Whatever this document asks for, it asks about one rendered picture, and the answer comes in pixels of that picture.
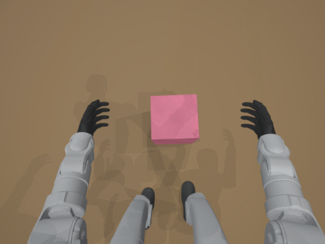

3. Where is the right robot upper arm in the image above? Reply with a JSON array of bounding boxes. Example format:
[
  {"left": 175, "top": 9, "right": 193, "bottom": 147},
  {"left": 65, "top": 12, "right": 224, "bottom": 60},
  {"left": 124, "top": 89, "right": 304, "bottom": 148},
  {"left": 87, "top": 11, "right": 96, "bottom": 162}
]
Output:
[{"left": 264, "top": 219, "right": 325, "bottom": 244}]

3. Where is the right robot thigh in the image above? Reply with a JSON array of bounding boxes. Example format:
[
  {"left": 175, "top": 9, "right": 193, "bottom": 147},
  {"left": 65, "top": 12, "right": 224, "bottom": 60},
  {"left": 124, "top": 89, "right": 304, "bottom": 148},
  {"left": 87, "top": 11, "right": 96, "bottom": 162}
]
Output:
[{"left": 185, "top": 197, "right": 229, "bottom": 244}]

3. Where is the left robot upper arm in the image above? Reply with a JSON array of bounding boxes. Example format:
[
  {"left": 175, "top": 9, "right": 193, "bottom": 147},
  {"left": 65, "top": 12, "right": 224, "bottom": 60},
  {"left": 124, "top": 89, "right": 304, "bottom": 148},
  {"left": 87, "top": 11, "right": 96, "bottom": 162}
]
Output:
[{"left": 29, "top": 217, "right": 87, "bottom": 244}]

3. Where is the robot left hand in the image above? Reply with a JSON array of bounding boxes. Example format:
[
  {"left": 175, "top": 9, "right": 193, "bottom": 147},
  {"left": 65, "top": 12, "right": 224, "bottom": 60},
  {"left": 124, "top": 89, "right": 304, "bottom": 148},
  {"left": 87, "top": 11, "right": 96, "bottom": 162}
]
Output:
[{"left": 77, "top": 100, "right": 110, "bottom": 136}]

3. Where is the right robot forearm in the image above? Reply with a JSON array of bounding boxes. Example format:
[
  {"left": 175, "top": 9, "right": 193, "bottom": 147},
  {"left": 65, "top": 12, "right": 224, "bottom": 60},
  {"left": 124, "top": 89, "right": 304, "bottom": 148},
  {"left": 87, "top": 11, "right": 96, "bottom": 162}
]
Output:
[{"left": 257, "top": 134, "right": 325, "bottom": 236}]

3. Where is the left robot forearm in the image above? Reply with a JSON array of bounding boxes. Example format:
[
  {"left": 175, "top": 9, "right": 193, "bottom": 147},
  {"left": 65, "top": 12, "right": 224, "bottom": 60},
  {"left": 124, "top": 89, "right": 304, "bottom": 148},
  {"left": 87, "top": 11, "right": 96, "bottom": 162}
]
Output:
[{"left": 27, "top": 132, "right": 94, "bottom": 244}]

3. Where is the robot right hand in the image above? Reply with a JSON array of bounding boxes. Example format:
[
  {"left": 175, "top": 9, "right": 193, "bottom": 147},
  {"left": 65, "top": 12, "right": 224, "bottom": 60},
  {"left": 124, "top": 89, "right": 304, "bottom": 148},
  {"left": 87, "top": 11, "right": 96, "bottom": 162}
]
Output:
[{"left": 240, "top": 100, "right": 276, "bottom": 139}]

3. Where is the robot right shin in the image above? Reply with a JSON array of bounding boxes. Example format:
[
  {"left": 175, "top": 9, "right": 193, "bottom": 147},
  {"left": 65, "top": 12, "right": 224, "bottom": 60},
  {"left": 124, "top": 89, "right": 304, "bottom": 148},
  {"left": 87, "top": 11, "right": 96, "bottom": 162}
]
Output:
[{"left": 186, "top": 193, "right": 205, "bottom": 201}]

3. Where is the carton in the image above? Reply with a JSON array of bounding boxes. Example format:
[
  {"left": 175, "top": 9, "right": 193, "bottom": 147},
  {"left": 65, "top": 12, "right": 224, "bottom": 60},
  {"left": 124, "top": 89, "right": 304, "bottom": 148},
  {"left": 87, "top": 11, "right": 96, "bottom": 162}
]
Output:
[{"left": 150, "top": 94, "right": 200, "bottom": 144}]

